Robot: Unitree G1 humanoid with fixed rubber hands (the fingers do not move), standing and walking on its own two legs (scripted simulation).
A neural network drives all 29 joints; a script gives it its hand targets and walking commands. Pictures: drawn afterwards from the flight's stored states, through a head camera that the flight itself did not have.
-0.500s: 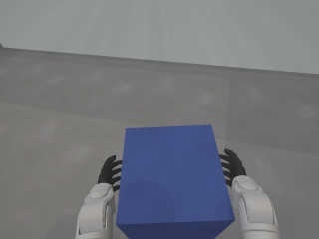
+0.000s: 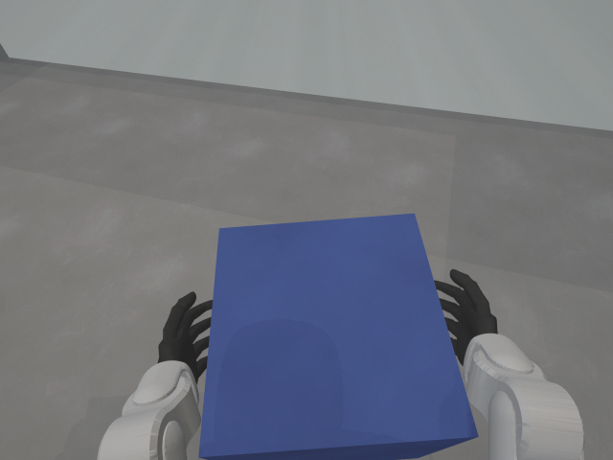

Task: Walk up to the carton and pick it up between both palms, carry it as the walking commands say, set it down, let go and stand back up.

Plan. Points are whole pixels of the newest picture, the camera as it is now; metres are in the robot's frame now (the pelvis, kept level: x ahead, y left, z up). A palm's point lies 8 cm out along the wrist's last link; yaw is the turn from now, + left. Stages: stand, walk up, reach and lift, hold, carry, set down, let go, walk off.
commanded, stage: carry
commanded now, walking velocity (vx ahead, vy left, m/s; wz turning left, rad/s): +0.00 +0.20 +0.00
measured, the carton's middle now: (326, 351) +0.26 +0.01 +0.01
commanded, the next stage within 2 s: none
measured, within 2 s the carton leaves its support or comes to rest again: neither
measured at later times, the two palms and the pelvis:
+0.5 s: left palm (55, 410) +0.18 +0.28 +0.08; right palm (373, 398) +0.19 -0.04 +0.07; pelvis -0.03 +0.12 -0.01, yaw +0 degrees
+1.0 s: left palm out of the picture +0.16 +0.47 +0.09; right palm (182, 411) +0.17 +0.15 +0.09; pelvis -0.06 +0.30 +0.00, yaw +0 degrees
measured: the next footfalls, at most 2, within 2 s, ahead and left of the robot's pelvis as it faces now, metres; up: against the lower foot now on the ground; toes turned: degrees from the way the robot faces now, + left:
left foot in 0.10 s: +0.06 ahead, +0.16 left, +0.00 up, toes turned +8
right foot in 0.38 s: +0.01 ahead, -0.01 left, +0.00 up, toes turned -12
